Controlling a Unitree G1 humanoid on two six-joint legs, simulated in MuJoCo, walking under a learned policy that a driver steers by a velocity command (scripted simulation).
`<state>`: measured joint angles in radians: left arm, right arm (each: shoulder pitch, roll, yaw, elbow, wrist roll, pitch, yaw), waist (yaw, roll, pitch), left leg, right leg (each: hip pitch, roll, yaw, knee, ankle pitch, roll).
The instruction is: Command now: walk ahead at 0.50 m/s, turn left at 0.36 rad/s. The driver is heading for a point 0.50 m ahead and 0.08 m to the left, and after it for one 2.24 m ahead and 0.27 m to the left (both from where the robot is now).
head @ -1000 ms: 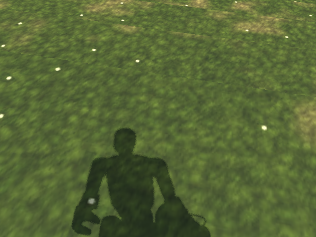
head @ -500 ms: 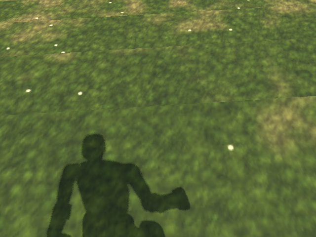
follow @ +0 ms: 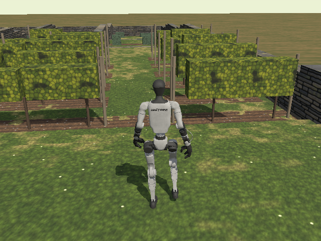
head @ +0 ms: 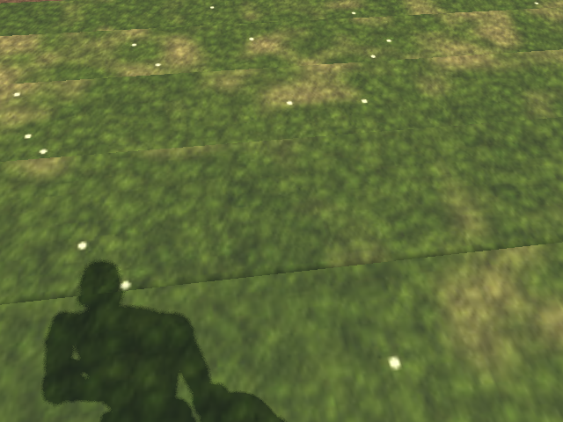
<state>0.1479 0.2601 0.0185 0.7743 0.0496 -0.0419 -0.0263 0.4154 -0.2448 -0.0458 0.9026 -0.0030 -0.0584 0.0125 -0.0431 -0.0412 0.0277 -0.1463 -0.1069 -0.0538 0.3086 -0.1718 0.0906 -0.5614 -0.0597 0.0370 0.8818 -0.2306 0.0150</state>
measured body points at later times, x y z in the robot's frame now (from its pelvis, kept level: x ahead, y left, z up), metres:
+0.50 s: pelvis +0.24 -0.03 +0.00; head +0.27 -0.04 +0.45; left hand +0.20 +0.25 -0.12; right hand +0.45 -0.25 -0.12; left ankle +0.26 +0.12 -0.67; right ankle +0.23 -0.13 -0.75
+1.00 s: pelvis +0.38 +0.07 +0.00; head +0.41 +0.09 +0.44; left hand +0.36 +0.33 -0.15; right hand +0.56 -0.13 -0.12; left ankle +0.41 +0.15 -0.75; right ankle +0.44 -0.07 -0.67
